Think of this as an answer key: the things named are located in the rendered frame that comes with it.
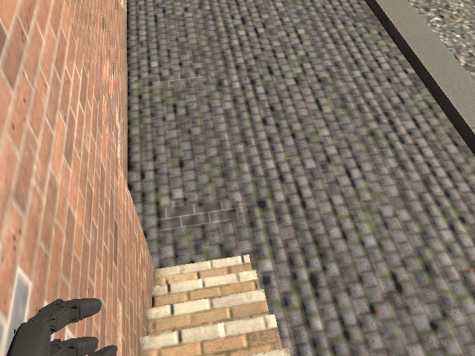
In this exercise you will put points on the stairs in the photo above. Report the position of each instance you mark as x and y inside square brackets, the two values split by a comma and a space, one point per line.
[210, 308]

